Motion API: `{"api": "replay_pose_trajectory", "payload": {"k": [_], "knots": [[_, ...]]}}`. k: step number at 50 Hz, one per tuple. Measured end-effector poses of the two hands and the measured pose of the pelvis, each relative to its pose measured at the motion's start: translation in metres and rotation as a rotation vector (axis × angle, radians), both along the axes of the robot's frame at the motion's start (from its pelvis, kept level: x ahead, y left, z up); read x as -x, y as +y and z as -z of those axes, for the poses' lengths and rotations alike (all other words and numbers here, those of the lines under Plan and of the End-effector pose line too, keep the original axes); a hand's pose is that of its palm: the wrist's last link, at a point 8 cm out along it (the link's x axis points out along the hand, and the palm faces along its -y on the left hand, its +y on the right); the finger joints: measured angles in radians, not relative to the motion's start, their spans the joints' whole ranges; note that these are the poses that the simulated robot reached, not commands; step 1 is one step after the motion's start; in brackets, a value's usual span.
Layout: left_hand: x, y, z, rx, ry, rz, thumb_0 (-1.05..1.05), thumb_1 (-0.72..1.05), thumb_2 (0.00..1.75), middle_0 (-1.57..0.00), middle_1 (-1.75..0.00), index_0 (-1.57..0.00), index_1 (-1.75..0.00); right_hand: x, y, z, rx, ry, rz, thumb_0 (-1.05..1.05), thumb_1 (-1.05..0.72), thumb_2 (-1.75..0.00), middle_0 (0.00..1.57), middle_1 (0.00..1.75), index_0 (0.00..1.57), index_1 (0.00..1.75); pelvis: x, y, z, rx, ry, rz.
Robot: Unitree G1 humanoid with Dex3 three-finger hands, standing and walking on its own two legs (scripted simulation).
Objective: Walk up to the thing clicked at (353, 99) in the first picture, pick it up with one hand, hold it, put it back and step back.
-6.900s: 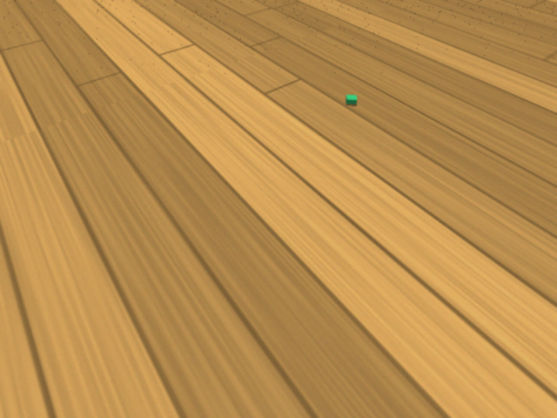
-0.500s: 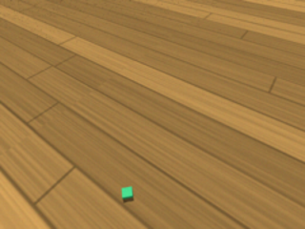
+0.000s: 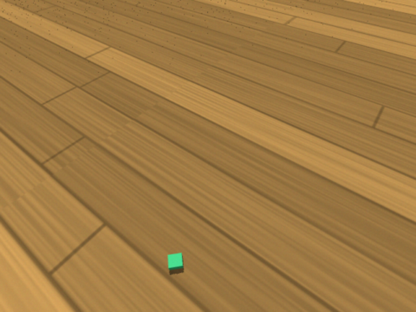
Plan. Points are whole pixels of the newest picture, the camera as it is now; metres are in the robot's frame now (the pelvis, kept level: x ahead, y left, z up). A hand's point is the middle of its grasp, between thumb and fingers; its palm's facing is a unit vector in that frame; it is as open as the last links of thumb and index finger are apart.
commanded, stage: stand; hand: left
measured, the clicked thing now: (175, 261) +0.47 +0.18 -0.77
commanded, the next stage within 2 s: none
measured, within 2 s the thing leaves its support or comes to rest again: neither
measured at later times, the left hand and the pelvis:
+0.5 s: hand out of the picture +0.08 +0.25 -0.16, palm faces -0.02 -0.94 -0.34, open 7.4 cm; pelvis +0.00 -0.01 +0.00, yaw +0 degrees
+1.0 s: hand out of the picture +0.08 +0.25 -0.16, palm faces -0.02 -0.94 -0.34, open 7.4 cm; pelvis +0.01 -0.01 +0.00, yaw +0 degrees
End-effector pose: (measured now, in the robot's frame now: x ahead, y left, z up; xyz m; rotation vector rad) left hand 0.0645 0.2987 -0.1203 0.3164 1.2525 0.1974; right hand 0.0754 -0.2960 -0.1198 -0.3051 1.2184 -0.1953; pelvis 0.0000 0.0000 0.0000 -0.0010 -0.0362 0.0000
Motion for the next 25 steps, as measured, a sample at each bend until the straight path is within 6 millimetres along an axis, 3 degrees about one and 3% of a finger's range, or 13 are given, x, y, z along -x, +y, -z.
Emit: {"api": "replay_pose_trajectory", "payload": {"k": [25], "knots": [[-0.0072,-0.0048,-0.0023,-0.004,-0.015,-0.001,0.01,0.90,0.90,-0.20,-0.30,-0.20,-0.30,0.0013,-0.0051,0.0021,-0.001,0.013,-0.001,0.00,-0.90,-0.90,0.20,0.30,0.20,0.30,-0.0044,-0.0051,0.0000,0.000,-0.001,-0.004]]}}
